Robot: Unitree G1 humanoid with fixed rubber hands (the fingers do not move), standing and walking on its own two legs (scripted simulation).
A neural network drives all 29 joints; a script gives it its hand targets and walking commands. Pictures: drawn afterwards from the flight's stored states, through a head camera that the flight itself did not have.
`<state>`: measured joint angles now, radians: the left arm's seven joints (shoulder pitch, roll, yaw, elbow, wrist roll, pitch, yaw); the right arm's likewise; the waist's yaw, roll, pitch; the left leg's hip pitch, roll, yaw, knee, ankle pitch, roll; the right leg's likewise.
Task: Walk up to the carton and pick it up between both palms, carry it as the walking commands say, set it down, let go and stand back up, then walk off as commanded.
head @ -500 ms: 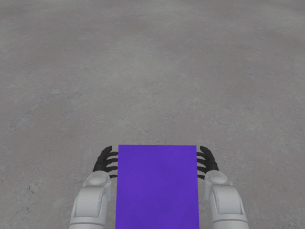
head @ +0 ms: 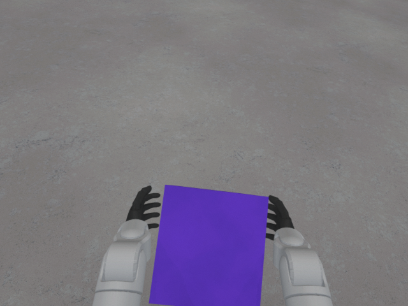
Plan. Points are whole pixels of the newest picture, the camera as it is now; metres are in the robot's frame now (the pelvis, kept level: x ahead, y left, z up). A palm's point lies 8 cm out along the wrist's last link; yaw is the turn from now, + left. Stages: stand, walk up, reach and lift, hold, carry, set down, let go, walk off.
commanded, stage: carry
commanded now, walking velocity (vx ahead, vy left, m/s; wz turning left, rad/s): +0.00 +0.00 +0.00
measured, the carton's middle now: (206, 234) +0.31 -0.01 -0.08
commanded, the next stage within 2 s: none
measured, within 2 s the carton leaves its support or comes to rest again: neither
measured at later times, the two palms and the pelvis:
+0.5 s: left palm (146, 111) +0.63 +0.17 +0.02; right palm (244, 133) +0.57 -0.11 +0.01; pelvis +0.32 +0.08 +0.00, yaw -6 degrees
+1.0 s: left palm (139, 58) +0.93 +0.24 +0.02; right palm (214, 73) +0.89 -0.04 +0.01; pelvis +0.62 +0.13 +0.01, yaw -10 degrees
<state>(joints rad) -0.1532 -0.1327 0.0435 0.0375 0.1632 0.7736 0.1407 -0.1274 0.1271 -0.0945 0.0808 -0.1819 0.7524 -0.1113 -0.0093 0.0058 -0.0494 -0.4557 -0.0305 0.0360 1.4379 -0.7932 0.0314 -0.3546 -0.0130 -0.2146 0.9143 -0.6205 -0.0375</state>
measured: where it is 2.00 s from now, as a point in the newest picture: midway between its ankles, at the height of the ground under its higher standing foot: (180, 151)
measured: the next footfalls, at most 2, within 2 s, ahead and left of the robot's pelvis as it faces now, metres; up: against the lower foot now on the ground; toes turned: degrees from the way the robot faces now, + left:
left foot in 0.10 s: +0.17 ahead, +0.10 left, +0.00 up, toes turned -2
right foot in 0.46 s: +0.32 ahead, -0.03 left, +0.00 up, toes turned -16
